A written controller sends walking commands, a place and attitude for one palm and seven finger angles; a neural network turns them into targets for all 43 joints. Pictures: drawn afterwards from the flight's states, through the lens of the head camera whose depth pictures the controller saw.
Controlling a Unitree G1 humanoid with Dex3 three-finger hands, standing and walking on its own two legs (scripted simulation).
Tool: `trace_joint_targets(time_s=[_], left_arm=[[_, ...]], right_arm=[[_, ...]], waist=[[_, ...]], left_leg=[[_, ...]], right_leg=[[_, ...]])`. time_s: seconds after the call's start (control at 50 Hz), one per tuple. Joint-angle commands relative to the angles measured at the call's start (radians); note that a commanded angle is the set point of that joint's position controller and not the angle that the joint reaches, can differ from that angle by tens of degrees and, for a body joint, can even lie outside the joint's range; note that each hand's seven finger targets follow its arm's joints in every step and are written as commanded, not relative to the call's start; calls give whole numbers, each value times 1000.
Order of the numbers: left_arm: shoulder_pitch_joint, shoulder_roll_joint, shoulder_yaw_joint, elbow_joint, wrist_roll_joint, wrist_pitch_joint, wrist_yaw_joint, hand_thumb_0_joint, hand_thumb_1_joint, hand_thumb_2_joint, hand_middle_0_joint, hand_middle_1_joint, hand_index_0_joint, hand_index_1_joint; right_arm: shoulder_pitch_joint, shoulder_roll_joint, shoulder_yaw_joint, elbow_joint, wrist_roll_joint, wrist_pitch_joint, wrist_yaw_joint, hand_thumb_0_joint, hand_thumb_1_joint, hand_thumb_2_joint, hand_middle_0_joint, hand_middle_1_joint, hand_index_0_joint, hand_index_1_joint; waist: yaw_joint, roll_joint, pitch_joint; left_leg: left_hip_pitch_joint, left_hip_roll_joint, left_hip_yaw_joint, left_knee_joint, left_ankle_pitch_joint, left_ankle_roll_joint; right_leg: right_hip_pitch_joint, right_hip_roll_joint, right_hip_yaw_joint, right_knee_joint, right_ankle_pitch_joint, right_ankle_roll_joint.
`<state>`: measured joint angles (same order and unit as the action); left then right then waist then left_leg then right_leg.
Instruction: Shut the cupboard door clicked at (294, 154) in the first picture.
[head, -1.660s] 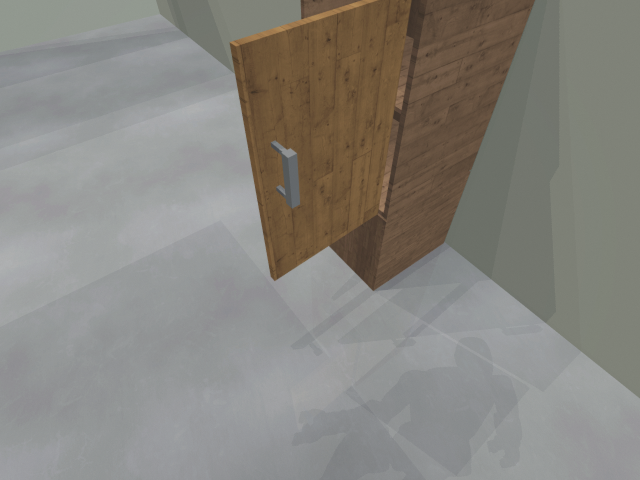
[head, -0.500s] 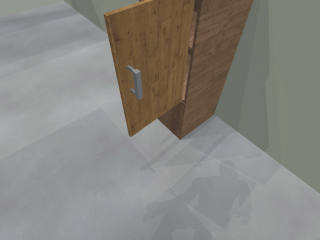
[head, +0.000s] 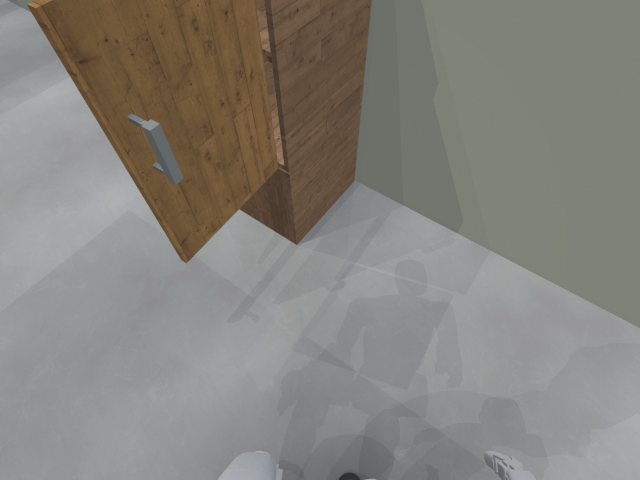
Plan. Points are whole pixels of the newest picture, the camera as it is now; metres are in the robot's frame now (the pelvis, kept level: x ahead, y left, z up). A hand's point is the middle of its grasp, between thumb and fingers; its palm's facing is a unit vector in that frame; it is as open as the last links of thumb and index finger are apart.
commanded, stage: walk around to get in front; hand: left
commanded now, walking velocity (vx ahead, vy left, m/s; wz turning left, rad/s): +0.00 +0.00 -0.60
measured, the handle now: (155, 149) +0.58 +0.35 +0.00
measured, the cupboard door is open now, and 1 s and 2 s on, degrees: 93 93 93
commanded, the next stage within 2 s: none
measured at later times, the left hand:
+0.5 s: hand (204, 463) +0.14 +0.19 -0.17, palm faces -0.28 -0.91 -0.30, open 7.3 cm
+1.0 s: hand (274, 431) +0.19 +0.09 -0.17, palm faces -0.58 -0.78 -0.25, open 7.3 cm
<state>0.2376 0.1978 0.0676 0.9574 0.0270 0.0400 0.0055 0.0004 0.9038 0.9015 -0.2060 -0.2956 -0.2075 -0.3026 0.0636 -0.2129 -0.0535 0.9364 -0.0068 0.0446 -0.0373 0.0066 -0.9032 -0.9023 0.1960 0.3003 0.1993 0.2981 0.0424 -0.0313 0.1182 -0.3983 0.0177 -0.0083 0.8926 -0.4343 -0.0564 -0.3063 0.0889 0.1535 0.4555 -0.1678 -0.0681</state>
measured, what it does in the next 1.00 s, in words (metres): steps on the spot, turning right: left foot, then right foot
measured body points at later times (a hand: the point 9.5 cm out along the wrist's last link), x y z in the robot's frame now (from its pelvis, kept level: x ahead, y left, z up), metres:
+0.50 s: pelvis -0.03 +0.00 -0.02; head +0.03 -0.03 +0.42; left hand +0.15 +0.23 -0.15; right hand -0.03 -0.29 -0.16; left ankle -0.01 +0.15 -0.69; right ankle -0.03 -0.12 -0.74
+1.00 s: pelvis -0.03 -0.01 -0.02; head +0.00 -0.04 +0.43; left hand +0.22 +0.13 -0.15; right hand -0.16 -0.24 -0.16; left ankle +0.05 +0.12 -0.74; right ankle -0.11 -0.11 -0.75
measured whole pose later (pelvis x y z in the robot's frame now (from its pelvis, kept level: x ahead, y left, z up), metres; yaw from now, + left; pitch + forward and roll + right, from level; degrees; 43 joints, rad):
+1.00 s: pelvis -0.03 -0.01 -0.02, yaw -36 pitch +1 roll +0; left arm 0.12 0.27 0.06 0.88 0.02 0.04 -0.04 0.00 0.91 0.90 -0.20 -0.29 -0.20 -0.30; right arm 0.28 -0.23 -0.03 0.92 -0.03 0.02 -0.02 0.01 -0.90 -0.90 0.20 0.30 0.20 0.30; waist -0.01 0.00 0.08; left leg -0.32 0.16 0.15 0.69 -0.39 -0.07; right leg -0.29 -0.01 -0.03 0.58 -0.30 -0.01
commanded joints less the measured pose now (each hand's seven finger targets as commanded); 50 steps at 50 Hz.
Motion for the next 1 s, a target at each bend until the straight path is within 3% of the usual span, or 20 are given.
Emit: trace_joint_targets(time_s=[0.0, 0.06, 0.08, 0.1, 0.12, 0.14, 0.22, 0.32, 0.34, 0.38, 0.42, 0.6, 0.62, 0.66, 0.68, 0.76, 0.9, 0.92, 0.96, 0.98], left_arm=[[34, 225, 66, -66, 4, -13, 15, 0, 900, 900, -200, -300, -200, -300], [-35, 221, 62, -84, -4, -5, 11, 0, 900, 900, -200, -300, -200, -300], [-55, 185, 52, -100, -12, -3, 7, 0, 900, 900, -200, -300, -200, -300], [-49, 131, 38, -128, -23, -2, -10, 0, 900, 900, -200, -300, -200, -300], [-86, 157, 41, -156, -13, -7, -18, 0, 900, 900, -200, -300, -200, -300], [-105, 177, 51, -164, 0, -8, -29, 0, 900, 900, -200, -300, -200, -300], [-100, 127, 39, -143, -6, 2, -45, 0, 900, 900, -200, -300, -200, -300], [-61, 144, 31, -137, -11, -9, -50, 0, 900, 900, -200, -300, -200, -300], [4, 180, 42, -116, -9, -15, -46, 0, 900, 900, -200, -300, -200, -300], [121, 364, 71, -88, -9, -23, -15, 0, 900, 900, -200, -300, -200, -300], [2, 316, 69, -124, -1, -11, 1, 0, 900, 900, -200, -300, -200, -300], [-114, 263, 47, -152, -2, 2, -4, 0, 900, 900, -200, -300, -200, -300], [-130, 238, 42, -157, -6, 6, -5, 0, 900, 900, -200, -300, -200, -300], [-118, 148, 22, -198, -20, 11, -22, 0, 900, 900, -200, -300, -200, -300], [-144, 186, 34, -205, -9, 1, -34, 0, 900, 900, -200, -300, -200, -300], [-129, 126, 30, -154, -9, 14, -50, 0, 900, 900, -200, -300, -200, -300], [-117, 118, 20, -145, -15, -5, -48, 0, 900, 900, -200, -300, -200, -300], [-59, 152, 26, -127, -12, -10, -43, 0, 900, 900, -200, -300, -200, -300], [58, 335, 63, -85, -4, -21, -15, 0, 900, 900, -200, -300, -200, -300], [65, 348, 59, -90, -11, -15, -10, 0, 900, 900, -200, -300, -200, -300]], right_arm=[[12, -87, -21, -79, 11, -23, -5, 0, -900, -900, 200, 300, 200, 300], [124, -98, -21, -51, 13, -34, -13, 0, -900, -900, 200, 300, 200, 300], [168, -144, -27, -41, 7, -43, -19, 0, -900, -900, 200, 300, 200, 300], [155, -248, -46, -61, -14, -49, -23, 0, -900, -900, 200, 300, 200, 300], [139, -278, -49, -89, -17, -44, -27, 0, -900, -900, 200, 300, 200, 300], [117, -264, -42, -100, -31, -52, -21, 0, -900, -900, 200, 300, 200, 300], [79, -197, -28, -112, -37, -53, -20, 0, -900, -900, 200, 300, 200, 300], [127, -248, -46, -102, -27, -41, -2, 0, -900, -900, 200, 300, 200, 300], [107, -241, -48, -113, -20, -38, 1, 0, -900, -900, 200, 300, 200, 300], [53, -153, -19, -177, 2, -27, 2, 0, -900, -900, 200, 300, 200, 300], [52, -153, -21, -161, 0, -20, 5, 0, -900, -900, 200, 300, 200, 300], [195, -116, -13, -81, 4, -29, 10, 0, -900, -900, 200, 300, 200, 300], [246, -135, -16, -69, 4, -38, 5, 0, -900, -900, 200, 300, 200, 300], [271, -302, -41, -86, -27, -56, -11, 0, -900, -900, 200, 300, 200, 300], [248, -309, -39, -102, -28, -62, -12, 0, -900, -900, 200, 300, 200, 300], [175, -209, -16, -98, -33, -65, -13, 0, -900, -900, 200, 300, 200, 300], [246, -244, -40, -62, -24, -50, 2, 0, -900, -900, 200, 300, 200, 300], [223, -237, -44, -72, -18, -47, 7, 0, -900, -900, 200, 300, 200, 300], [124, -118, -16, -149, -3, -37, 12, 0, -900, -900, 200, 300, 200, 300], [114, -131, -12, -157, 2, -27, 6, 0, -900, -900, 200, 300, 200, 300]], waist=[[-2, -109, -186], [-62, -90, -209], [-86, 4, -211], [-78, 306, -169], [-75, 303, -134], [-65, 190, -124], [-29, 256, -141], [-28, 222, -159], [7, 153, -165], [74, -307, -202], [18, -252, -171], [-74, -125, -158], [-100, -72, -173], [-100, 368, -145], [-93, 226, -141], [-39, 219, -146], [-60, 245, -186], [-34, 209, -182], [40, -279, -166], [47, -218, -152]], left_leg=[[2, -10, -25, -137, -21, 11], [246, -15, -11, -433, 135, 25], [393, 84, -97, -561, 135, 56], [462, 341, -372, -667, 123, 153], [308, 505, -442, -688, 207, 247], [225, 488, -418, -656, 340, 291], [291, 276, -36, -482, 763, 175], [213, 268, 40, -348, 676, 108], [110, 230, 75, -230, 545, 63], [-180, 44, 79, 202, -253, -16], [-193, 76, -3, 289, -150, -5], [169, -5, 54, -281, 98, 8], [280, 28, 19, -428, 130, 20], [309, 468, -466, -706, 38, 198], [183, 504, -474, -691, 135, 266], [220, 292, -65, -547, 564, 173], [255, 307, 54, -401, 645, 122], [186, 278, 97, -319, 560, 74], [-200, 67, 173, 69, -219, -27], [-186, 84, 59, 159, -227, -13]], right_leg=[[179, -263, 345, -99, 286, -128], [33, -204, 322, -47, 189, -50], [-126, -126, 248, 18, 20, 3], [-331, 15, 63, 222, -267, 67], [-306, -26, -76, 457, -428, 108], [-282, -57, -76, 620, -404, 114], [-232, -86, -170, 559, -335, 124], [59, -55, -254, 165, -147, 84], [201, -87, -215, 35, 36, 64], [304, -499, 328, -102, 561, -158], [172, -396, 325, -111, 153, -178], [-56, -236, 238, -69, -34, -64], [-134, -198, 210, -14, -105, -22], [-337, -3, -98, 432, -443, 94], [-273, -72, -71, 597, -420, 95], [-232, -99, -162, 651, -309, 121], [41, -70, -260, 126, -182, 83], [150, -88, -237, -5, -32, 65], [331, -483, 249, -110, 555, -118], [226, -485, 262, -100, 452, -177]])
